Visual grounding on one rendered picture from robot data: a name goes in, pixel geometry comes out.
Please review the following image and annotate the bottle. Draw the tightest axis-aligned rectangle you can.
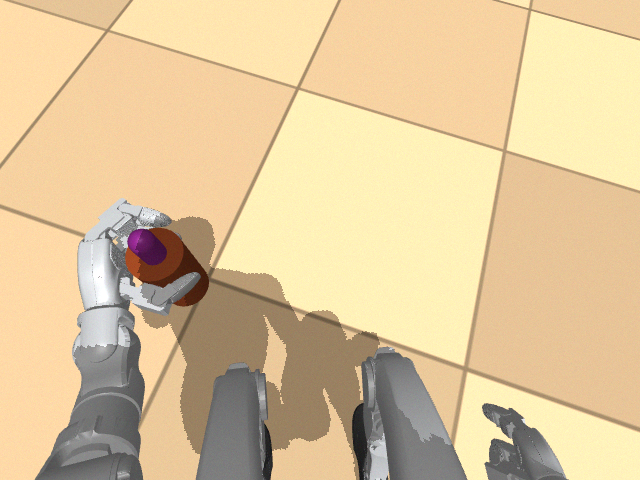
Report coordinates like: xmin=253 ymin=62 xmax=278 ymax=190
xmin=125 ymin=228 xmax=209 ymax=306

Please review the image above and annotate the left robot arm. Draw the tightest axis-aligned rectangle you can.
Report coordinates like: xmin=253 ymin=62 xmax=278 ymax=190
xmin=35 ymin=305 xmax=145 ymax=480

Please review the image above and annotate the right robot hand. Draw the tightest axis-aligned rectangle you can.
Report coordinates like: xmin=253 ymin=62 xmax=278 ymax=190
xmin=482 ymin=403 xmax=567 ymax=480

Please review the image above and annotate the right robot foot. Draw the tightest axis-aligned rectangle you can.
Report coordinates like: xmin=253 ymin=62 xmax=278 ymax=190
xmin=352 ymin=403 xmax=388 ymax=480

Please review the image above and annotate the left robot hand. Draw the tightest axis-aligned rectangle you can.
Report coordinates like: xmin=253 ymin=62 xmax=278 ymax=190
xmin=77 ymin=198 xmax=201 ymax=316

